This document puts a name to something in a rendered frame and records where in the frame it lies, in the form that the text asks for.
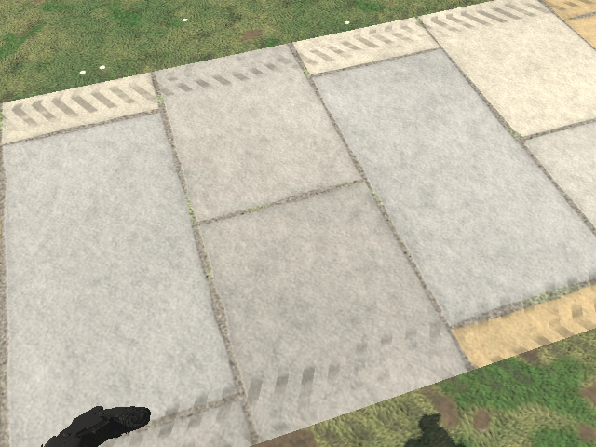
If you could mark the left robot hand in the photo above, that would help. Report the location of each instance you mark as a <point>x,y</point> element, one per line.
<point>97,425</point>

